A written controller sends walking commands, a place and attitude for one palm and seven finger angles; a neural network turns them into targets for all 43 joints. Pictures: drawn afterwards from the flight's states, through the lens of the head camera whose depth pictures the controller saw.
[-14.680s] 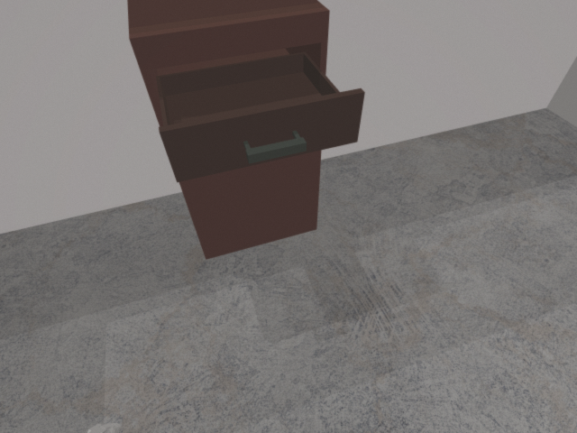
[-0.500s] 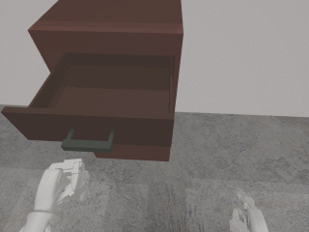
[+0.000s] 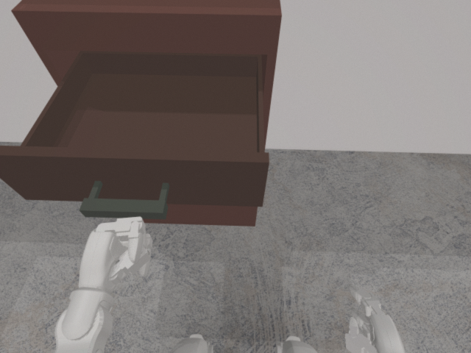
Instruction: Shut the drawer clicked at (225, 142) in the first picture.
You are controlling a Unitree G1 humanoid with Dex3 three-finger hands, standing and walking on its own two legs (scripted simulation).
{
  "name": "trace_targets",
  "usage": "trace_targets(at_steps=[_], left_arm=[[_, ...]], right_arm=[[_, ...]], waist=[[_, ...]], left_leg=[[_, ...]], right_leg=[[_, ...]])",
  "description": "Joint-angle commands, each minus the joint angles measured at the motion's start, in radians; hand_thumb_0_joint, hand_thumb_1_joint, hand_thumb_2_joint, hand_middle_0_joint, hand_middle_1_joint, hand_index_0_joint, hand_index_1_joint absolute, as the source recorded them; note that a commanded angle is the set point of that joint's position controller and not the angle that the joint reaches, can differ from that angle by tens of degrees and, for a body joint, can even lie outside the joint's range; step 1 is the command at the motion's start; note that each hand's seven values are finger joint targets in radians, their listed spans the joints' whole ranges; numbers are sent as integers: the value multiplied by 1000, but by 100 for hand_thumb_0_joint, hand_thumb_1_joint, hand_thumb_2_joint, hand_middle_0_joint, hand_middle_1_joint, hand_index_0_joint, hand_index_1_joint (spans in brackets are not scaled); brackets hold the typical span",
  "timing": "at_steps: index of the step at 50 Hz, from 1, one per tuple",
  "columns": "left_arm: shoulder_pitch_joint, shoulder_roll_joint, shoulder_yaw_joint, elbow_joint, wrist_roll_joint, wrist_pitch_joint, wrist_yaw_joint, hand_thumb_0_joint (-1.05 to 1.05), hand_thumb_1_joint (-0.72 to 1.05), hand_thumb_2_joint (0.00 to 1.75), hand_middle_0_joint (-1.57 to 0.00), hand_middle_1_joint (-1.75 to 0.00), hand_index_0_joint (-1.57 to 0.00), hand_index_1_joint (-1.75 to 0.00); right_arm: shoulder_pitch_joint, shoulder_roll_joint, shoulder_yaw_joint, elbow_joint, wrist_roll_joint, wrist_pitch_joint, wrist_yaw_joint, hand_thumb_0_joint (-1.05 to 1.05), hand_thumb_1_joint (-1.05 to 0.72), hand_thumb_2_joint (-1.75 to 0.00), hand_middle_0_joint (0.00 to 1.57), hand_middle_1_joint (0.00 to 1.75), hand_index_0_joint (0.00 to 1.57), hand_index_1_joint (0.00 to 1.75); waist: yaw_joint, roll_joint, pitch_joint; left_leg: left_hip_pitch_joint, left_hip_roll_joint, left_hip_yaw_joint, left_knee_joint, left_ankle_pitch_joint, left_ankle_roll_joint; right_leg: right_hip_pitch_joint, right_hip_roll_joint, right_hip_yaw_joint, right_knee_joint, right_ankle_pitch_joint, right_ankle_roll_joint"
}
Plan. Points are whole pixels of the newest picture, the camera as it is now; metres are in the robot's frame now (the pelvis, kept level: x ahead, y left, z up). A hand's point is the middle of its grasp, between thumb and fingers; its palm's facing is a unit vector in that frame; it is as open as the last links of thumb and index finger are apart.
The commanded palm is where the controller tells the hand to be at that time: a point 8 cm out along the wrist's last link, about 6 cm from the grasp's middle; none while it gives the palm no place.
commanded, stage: bring the fist close to the handle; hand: left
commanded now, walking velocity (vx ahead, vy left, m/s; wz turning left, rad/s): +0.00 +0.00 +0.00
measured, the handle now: (128, 198) +0.35 +0.20 +0.05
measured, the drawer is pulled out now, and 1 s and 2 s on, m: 0.29 0.26 0.13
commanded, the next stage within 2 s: push the drawer shut in 0.36 s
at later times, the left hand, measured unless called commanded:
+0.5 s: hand (140, 258) +0.25 +0.16 +0.05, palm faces +0.00 -1.00 -0.05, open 3.3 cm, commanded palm +0.23 +0.22 +0.05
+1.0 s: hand (149, 227) +0.30 +0.16 +0.05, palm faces +0.00 -1.00 -0.05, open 3.0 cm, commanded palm +0.29 +0.21 +0.05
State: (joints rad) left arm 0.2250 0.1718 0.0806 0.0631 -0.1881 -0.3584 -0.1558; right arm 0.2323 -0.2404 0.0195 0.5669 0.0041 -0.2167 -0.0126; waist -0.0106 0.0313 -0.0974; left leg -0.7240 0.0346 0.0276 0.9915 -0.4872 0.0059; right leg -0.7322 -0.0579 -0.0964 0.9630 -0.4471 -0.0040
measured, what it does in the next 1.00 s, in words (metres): stands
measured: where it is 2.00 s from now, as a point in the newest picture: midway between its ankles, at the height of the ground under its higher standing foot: outside the picture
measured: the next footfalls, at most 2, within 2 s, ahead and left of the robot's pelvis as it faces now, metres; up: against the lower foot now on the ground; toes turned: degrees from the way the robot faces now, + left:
none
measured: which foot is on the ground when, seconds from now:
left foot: down 0.00-1.00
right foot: down 0.00-1.00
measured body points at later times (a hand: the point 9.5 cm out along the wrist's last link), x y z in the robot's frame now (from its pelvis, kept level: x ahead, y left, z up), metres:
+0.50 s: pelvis +0.00 -0.01 +0.00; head +0.06 -0.01 +0.44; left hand +0.25 +0.21 +0.05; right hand +0.17 -0.25 -0.09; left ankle +0.00 +0.11 -0.68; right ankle +0.01 -0.12 -0.68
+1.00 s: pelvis -0.01 -0.01 +0.00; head +0.06 -0.01 +0.44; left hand +0.30 +0.21 +0.05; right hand +0.15 -0.25 -0.10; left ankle +0.00 +0.11 -0.68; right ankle +0.01 -0.12 -0.68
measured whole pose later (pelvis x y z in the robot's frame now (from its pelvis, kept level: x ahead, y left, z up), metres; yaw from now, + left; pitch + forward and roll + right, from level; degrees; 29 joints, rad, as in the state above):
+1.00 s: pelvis -0.01 -0.01 +0.00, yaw +1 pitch +13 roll -1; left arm -0.03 0.20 0.12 0.27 -0.20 -0.36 -0.15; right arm 0.23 -0.26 0.02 0.60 0.02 -0.16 -0.03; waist -0.01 0.04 -0.09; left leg -0.76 0.03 0.01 1.00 -0.47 0.00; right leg -0.77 -0.06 -0.11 0.98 -0.44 -0.01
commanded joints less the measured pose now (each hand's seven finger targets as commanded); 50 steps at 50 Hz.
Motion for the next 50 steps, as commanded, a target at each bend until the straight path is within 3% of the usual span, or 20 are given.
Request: trace_targets(at_steps=[1,3,6,8,11,13,16,18,23,26,28,30,35,36,37,38,41,43,45,50], left_arm=[[-82,136,101,-216,-14,-79,12,0,90,90,-140,-160,-140,-160],[-76,93,57,-250,-20,-82,14,0,90,90,-140,-160,-140,-160],[-62,119,82,-221,-20,-80,21,0,90,90,-140,-160,-140,-160],[-28,99,73,-210,-25,-81,16,0,90,90,-140,-160,-140,-160],[-8,129,101,-211,-29,-82,9,0,90,90,-140,-160,-140,-160],[-14,103,75,-227,-36,-87,0,0,90,90,-140,-160,-140,-160],[-49,133,98,-234,-39,-99,-6,0,90,90,-140,-160,-140,-160],[-70,117,83,-222,-43,-104,-13,0,90,90,-140,-160,-140,-160],[-26,121,89,-230,-51,-104,-28,0,90,90,-140,-160,-140,-160],[-86,154,111,-199,-46,-87,-22,0,90,90,-140,-160,-140,-160],[-129,120,87,-184,-45,-84,-22,0,90,90,-140,-160,-140,-160],[-153,129,96,-180,-48,-81,-21,0,90,90,-140,-160,-140,-160],[-250,130,88,-140,-41,-72,-14,0,90,90,-140,-160,-140,-160],[-250,155,114,-116,-37,-68,-8,0,90,90,-140,-160,-140,-160],[-265,150,111,-93,-34,-64,-8,0,90,90,-140,-160,-140,-160],[-322,135,90,-96,-35,-63,-9,0,90,90,-140,-160,-140,-160],[-387,163,112,-70,-30,-68,1,0,90,90,-140,-160,-140,-160],[-454,127,72,-55,-24,-70,3,0,90,90,-140,-160,-140,-160],[-527,132,61,-33,-18,-71,9,0,90,90,-140,-160,-140,-160],[-561,156,90,28,-13,-68,17,0,90,90,-140,-160,-140,-160]], right_arm=[[-32,-130,-58,-160,11,-32,-13,0,-90,-90,20,30,20,30],[-32,-121,-56,-172,12,-29,-10,0,-90,-90,20,30,20,30],[-26,-126,-55,-165,13,-19,-12,0,-90,-90,20,30,20,30],[-28,-124,-57,-172,15,-15,-11,0,-90,-90,20,30,20,30],[-31,-129,-58,-172,15,-9,-14,0,-90,-90,20,30,20,30],[-31,-124,-56,-178,17,-9,-13,0,-90,-90,20,30,20,30],[-35,-129,-56,-169,17,-9,-19,0,-90,-90,20,30,20,30],[-33,-127,-55,-168,18,-12,-22,0,-90,-90,20,30,20,30],[-29,-126,-58,-168,20,-19,-22,0,-90,-90,20,30,20,30],[-27,-135,-55,-158,17,-12,-25,0,-90,-90,20,30,20,30],[-35,-129,-54,-160,18,-9,-23,0,-90,-90,20,30,20,30],[-33,-130,-55,-157,19,-10,-24,0,-90,-90,20,30,20,30],[-33,-132,-52,-152,19,-4,-24,0,-90,-90,20,30,20,30],[-31,-137,-52,-147,18,1,-25,0,-90,-90,20,30,20,30],[-32,-134,-51,-145,19,5,-24,0,-90,-90,20,30,20,30],[-33,-134,-49,-142,20,7,-24,0,-90,-90,20,30,20,30],[-32,-140,-49,-130,20,10,-28,0,-90,-90,20,30,20,30],[-29,-136,-47,-120,22,8,-28,0,-90,-90,20,30,20,30],[-24,-141,-48,-108,22,7,-30,0,-90,-90,20,30,20,30],[-14,-144,-51,-99,21,13,-32,0,-90,-90,20,30,20,30]], waist=[[8,-22,-265],[1,-3,-280],[-7,-27,-241],[-5,-45,-230],[-1,-37,-229],[-9,-40,-229],[-18,-26,-213],[-23,-31,-211],[-10,-4,-263],[-23,-35,-230],[-24,-27,-224],[-21,0,-240],[-24,-12,-257],[-22,-34,-257],[-22,-14,-250],[-37,-26,-250],[-38,-27,-243],[-48,2,-252],[-58,-4,-257],[-45,-27,-298]], left_leg=[[96,-32,-40,-143,314,0],[117,-33,-36,-144,319,2],[90,-32,-37,-143,297,2],[80,-33,-32,-143,278,3],[69,-35,-31,-141,273,4],[69,-37,-28,-137,265,5],[57,-37,-31,-128,238,7],[59,-37,-33,-125,229,7],[85,-38,-32,-123,275,7],[58,-36,-38,-117,267,8],[59,-38,-36,-121,253,6],[71,-38,-34,-120,251,5],[76,-38,-38,-130,251,5],[70,-35,-39,-130,254,7],[69,-38,-34,-133,243,6],[68,-36,-37,-132,232,6],[68,-34,-42,-135,221,7],[89,-34,-46,-138,221,5],[97,-31,-53,-139,203,4],[96,-34,-44,-146,216,6]], right_leg=[[204,47,33,-99,277,-18],[206,46,32,-105,286,-15],[197,47,35,-113,270,-14],[197,47,38,-117,261,-11],[205,46,43,-120,255,-13],[205,45,47,-124,257,-10],[182,45,51,-126,218,-11],[173,45,52,-127,206,-10],[201,44,51,-118,257,-12],[186,45,52,-118,252,-9],[175,44,51,-117,238,-8],[175,42,53,-119,233,-10],[182,42,53,-119,233,-10],[187,44,54,-120,233,-11],[185,42,59,-126,226,-10],[173,42,56,-126,215,-7],[162,43,56,-126,195,-10],[142,43,50,-122,193,-11],[123,43,49,-122,170,-11],[167,40,59,-133,194,-9]])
